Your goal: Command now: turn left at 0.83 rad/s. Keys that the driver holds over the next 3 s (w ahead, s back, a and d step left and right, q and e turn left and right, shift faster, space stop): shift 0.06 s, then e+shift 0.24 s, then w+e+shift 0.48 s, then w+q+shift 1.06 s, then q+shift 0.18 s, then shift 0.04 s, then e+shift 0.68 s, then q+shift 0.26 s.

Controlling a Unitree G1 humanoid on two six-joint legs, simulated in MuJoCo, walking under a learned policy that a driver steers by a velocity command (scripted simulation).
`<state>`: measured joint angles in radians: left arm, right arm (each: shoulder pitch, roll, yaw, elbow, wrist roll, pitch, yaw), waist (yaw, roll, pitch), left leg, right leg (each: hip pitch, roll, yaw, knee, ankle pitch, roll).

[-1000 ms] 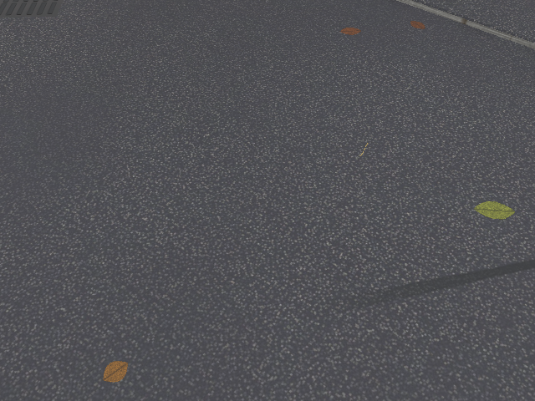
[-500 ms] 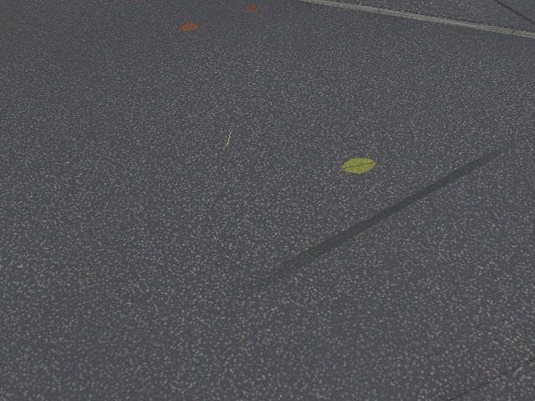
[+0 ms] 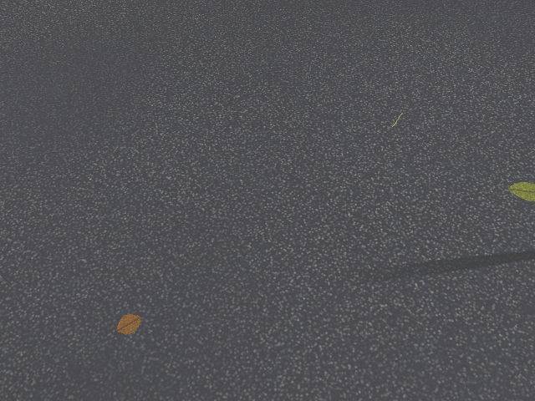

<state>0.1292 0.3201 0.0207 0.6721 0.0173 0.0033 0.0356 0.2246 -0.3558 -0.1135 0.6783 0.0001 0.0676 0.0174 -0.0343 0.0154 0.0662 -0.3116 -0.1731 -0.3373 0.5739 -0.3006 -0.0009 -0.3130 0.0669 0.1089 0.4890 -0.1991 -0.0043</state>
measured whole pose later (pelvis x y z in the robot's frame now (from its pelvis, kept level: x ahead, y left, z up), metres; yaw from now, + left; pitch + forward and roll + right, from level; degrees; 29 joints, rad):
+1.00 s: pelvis +0.31 -0.22 -0.01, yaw -27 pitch +0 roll -1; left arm 0.23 0.27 0.05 0.81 0.05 -0.06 -0.02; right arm 0.30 -0.28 -0.02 0.85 -0.01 -0.05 0.04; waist -0.03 0.03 0.08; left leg -0.47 0.12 -0.05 1.22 -0.25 0.06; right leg -0.22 0.05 -0.19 0.54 -0.31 -0.10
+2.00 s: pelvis +1.11 -0.49 -0.04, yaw +24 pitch +2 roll -3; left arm 0.52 0.29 0.04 0.90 0.02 -0.10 0.01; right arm -0.10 -0.33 -0.03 0.57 -0.04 -0.01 0.10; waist 0.09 0.06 0.05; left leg -0.76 0.02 0.10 0.83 -0.02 0.09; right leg 0.08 0.00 -0.24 0.29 -0.39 0.03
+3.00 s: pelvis +1.33 -0.48 -0.03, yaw +7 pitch +0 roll +0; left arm 0.17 0.24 0.02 0.68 0.03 0.05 0.02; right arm 0.26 -0.26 -0.03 0.76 0.00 0.06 0.00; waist -0.02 -0.01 0.04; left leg -0.31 -0.01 0.01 0.66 -0.37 0.01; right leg -0.22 0.09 0.05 0.50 -0.28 -0.07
